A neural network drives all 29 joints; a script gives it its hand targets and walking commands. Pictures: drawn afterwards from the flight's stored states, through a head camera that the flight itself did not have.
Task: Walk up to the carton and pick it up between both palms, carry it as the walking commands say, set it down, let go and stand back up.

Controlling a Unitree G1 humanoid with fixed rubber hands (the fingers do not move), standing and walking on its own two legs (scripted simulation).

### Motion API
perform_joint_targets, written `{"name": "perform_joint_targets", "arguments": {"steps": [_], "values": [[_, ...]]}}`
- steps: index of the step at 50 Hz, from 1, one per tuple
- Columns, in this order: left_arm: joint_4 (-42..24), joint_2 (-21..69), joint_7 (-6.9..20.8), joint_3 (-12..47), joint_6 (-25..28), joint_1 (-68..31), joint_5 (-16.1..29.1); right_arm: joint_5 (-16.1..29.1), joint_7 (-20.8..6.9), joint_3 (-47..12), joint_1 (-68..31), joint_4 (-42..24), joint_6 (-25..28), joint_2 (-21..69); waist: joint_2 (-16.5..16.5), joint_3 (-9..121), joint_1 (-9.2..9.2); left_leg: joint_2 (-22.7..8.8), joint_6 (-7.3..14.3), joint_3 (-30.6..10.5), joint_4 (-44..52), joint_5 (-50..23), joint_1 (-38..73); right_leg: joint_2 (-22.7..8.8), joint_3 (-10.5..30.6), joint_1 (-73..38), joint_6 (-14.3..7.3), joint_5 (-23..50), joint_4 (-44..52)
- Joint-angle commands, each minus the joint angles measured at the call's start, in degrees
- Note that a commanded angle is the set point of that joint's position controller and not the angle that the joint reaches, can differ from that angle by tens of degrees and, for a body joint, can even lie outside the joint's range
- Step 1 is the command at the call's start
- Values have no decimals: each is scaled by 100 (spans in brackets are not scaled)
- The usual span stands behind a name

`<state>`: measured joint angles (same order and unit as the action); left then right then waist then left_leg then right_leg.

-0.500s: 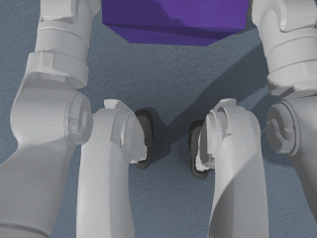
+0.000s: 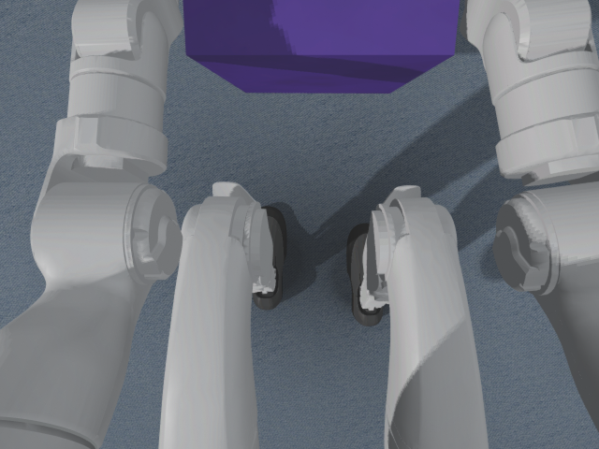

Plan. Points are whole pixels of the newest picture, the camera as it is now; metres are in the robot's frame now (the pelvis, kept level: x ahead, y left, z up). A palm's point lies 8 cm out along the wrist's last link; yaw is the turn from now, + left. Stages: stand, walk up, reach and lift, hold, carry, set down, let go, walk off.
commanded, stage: reach and lift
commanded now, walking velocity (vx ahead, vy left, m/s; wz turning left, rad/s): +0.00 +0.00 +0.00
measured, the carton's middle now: out of the picture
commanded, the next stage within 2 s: none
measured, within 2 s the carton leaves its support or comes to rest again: neither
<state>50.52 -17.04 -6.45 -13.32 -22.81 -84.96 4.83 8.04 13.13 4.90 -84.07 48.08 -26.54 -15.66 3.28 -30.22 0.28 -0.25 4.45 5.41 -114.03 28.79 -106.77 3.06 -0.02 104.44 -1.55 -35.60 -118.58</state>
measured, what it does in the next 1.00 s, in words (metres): rises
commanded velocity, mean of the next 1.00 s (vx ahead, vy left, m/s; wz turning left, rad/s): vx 0.00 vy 0.00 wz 0.00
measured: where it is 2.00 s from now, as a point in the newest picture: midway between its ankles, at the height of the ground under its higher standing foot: (317, 283)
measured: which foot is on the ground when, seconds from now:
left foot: down 0.00-1.00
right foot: down 0.00-1.00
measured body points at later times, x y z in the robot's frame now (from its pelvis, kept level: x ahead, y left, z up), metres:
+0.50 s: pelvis -0.02 +0.00 +0.05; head +0.31 +0.00 +0.36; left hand +0.56 +0.16 -0.02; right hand +0.55 -0.15 -0.03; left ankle +0.15 +0.09 -0.40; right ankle +0.12 -0.10 -0.40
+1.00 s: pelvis -0.02 +0.00 +0.11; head +0.28 +0.00 +0.43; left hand +0.53 +0.16 +0.04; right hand +0.53 -0.15 +0.04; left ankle +0.15 +0.09 -0.40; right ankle +0.12 -0.11 -0.40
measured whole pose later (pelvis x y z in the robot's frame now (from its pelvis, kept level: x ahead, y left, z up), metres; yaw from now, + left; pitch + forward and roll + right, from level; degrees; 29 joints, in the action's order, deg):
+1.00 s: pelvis -0.02 +0.00 +0.11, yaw -1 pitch +15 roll +2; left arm 42.9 -12.2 -5.0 -18.2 -26.7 -74.9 -0.5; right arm -0.2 10.8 11.0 -76.4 43.1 -30.1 -10.3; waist 2.8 -30.0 0.2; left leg 0.9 2.9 4.6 -92.1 23.2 -83.6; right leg 3.4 1.6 82.4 -1.2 -29.0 -96.9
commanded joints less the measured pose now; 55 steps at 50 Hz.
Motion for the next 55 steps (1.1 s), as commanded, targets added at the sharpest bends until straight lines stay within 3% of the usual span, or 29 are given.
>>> {"name": "perform_joint_targets", "arguments": {"steps": [1,4,5,8,9,10,11,13,14,15,16,20,21,23,27,29,30,31,32,33,34,35,38,40,43,47,51,53,55], "values": [[-1585,6686,1567,1906,82,-3965,270,574,-2084,-885,-5047,-2460,729,7002,-379,13082,-468,735,-65,-886,1342,-2297,5887,635,-190,-2671,146,1924,1699],[-1834,6843,1480,2207,-8,-4318,414,560,-2199,-835,-4929,-2314,725,6683,-998,13370,-325,684,-255,-1054,1502,-2429,6768,668,-209,-2269,13,1811,1853],[-2361,6713,1435,2461,-7,-4238,534,746,-2173,-1176,-5221,-3169,750,6743,-737,14512,-380,757,-227,-1085,1511,-2934,7406,758,-246,-2826,14,2275,1905],[-1811,6742,1435,2225,-178,-3993,335,711,-2153,-1232,-5332,-2883,644,6717,-594,13865,-490,738,-206,-902,1606,-2438,6628,687,-178,-3048,62,1960,2047],[-1818,6790,1469,2270,-210,-4039,415,636,-2193,-1259,-5175,-2656,565,6670,-560,13878,-432,722,-208,-1050,1711,-2376,6878,673,-229,-2771,56,1884,2078],[-2369,7150,1367,2545,-137,-4333,646,629,-2191,-1126,-5225,-2871,654,6492,-952,14527,-36,680,-319,-1250,1740,-2600,7526,701,-199,-2704,12,2038,2012],[-2018,6744,1369,2338,-172,-4225,422,654,-2210,-1131,-5121,-2639,589,6690,-837,13846,-360,661,-261,-1173,1809,-2427,7144,667,-137,-2399,15,1826,2061],[-2310,7111,1401,2507,-257,-4186,522,561,-2201,-1158,-4997,-2901,529,6875,-594,14476,-128,695,-268,-1257,1930,-2292,7540,718,-263,-2865,27,1949,2200],[-1474,6747,1426,2049,-223,-4068,207,337,-2231,-783,-4604,-1889,565,6743,-815,12738,-430,653,-237,-1055,1901,-1676,6454,640,-76,-2054,-18,1201,2319],[-2110,7318,1406,2426,-230,-4028,410,526,-2240,-1031,-4939,-2718,613,6740,-887,13937,-114,664,-275,-1334,2089,-2043,7559,694,-193,-2663,6,1697,2266],[-1791,6905,1461,2135,-240,-4117,252,369,-2262,-848,-4644,-2302,528,6835,-692,13375,-355,685,-228,-1040,1971,-1899,6804,644,-106,-2465,-18,1456,2436],[-1523,7691,1567,2187,-330,-3635,284,309,-2277,-795,-4884,-2403,579,6750,-884,13442,-15,655,-335,-1107,2310,-1666,6982,617,-94,-2889,-9,1525,2680],[-1520,7491,1576,1978,-294,-3207,187,500,-2323,-1112,-4994,-2812,575,6974,-553,13773,-445,673,-183,-1195,2312,-1962,7049,630,-71,-2911,52,1654,2581],[-1384,7525,1637,2022,-340,-3190,229,308,-2348,-1061,-4785,-2530,488,7047,-254,13706,-256,684,-227,-1147,2352,-2030,6800,652,-160,-3223,53,1774,2700],[-2420,7125,1678,2214,-257,-3676,479,804,-2214,-1809,-5592,-4016,477,7400,89,15374,-607,797,-74,-1012,2336,-2567,7122,647,115,-4749,173,2410,2874],[-2312,6894,1623,2134,-321,-3582,430,755,-2194,-1751,-5323,-3615,388,7281,89,15028,-831,822,-110,-928,2379,-2568,6900,632,114,-4668,154,2322,2885],[-2196,6955,1615,1997,-294,-3586,422,592,-2166,-1569,-5197,-3362,355,7207,141,14776,-606,812,-91,-1036,2443,-2435,6948,610,145,-4673,133,2319,2961],[-3132,6796,1604,2426,-221,-3878,659,951,-2107,-2087,-5241,-3996,318,7652,241,16040,-797,856,-77,-952,2442,-2778,7524,657,191,-5393,227,2589,2989],[-2708,6853,1604,2328,-308,-3808,627,772,-2105,-1886,-5113,-3810,279,7467,365,15645,-691,846,-79,-966,2494,-2514,7267,599,215,-5223,196,2401,3112],[-2962,6593,1602,2224,-245,-4099,558,897,-2080,-1895,-5240,-3609,226,7586,55,15238,-946,840,-72,-738,2505,-2331,6804,595,335,-5427,213,2260,3067],[-2981,6833,1579,2394,-283,-4240,672,818,-2097,-1814,-4987,-3350,189,7561,85,15401,-697,861,-110,-898,2672,-2298,7345,588,240,-5291,191,2296,3164],[-2470,6716,1584,2150,-289,-3906,505,723,-2097,-1724,-4786,-2867,177,7649,305,14576,-903,800,-92,-850,2722,-2005,6725,557,337,-5012,184,1880,3318],[-1841,7175,1703,2053,-279,-3525,231,340,-2189,-1174,-4090,-2018,219,7695,-31,13098,-562,725,-115,-832,2935,-1259,6380,531,280,-4306,123,1285,3512],[-1552,7083,1829,1836,-194,-3176,19,231,-2170,-1184,-4048,-2047,286,8034,264,13021,-842,717,-64,-635,2923,-1422,5697,506,474,-4840,157,1417,3742],[-1370,7221,1927,1918,-221,-2850,17,130,-2195,-1069,-3756,-2011,348,7966,140,13151,-752,715,-85,-712,3096,-1501,6073,527,380,-4838,146,1419,3776],[-2411,7495,1785,2672,-281,-2984,400,539,-2290,-1617,-4003,-3012,425,7741,-396,15045,-568,745,-225,-1239,3204,-2228,7767,661,201,-4734,75,2240,3470],[-2901,7413,1675,2985,-324,-3290,750,655,-2218,-1829,-3972,-3396,394,7557,-264,15450,-448,816,-273,-1139,3263,-2441,8164,644,280,-5199,66,2377,3727],[-3473,7240,1585,3032,-330,-3519,768,888,-2151,-2180,-4318,-3866,327,7710,-329,16032,-696,852,-254,-1193,3492,-2476,8627,641,343,-5778,87,2435,3829],[-3060,7165,1531,3010,-409,-3311,569,763,-2182,-1964,-3821,-3077,247,7780,-594,14768,-724,793,-267,-1196,3657,-2132,8352,589,425,-5364,85,2149,3965]]}}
